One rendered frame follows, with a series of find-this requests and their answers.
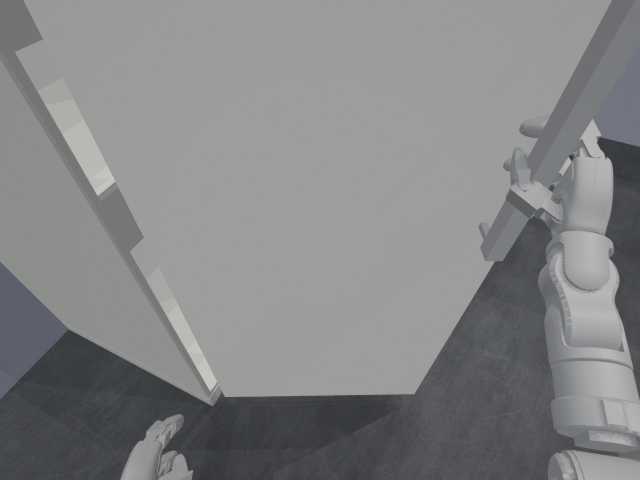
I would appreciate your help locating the robot right hand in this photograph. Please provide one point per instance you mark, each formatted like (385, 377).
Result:
(583, 186)

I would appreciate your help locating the right robot upper arm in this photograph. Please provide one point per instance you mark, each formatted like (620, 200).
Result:
(578, 465)

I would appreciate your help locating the right robot forearm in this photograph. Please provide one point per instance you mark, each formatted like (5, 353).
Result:
(596, 398)

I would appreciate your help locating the robot left hand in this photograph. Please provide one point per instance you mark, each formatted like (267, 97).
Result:
(146, 461)

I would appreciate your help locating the handle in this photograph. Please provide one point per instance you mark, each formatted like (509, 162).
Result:
(609, 51)

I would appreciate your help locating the fridge door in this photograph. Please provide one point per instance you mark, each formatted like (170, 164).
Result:
(310, 175)

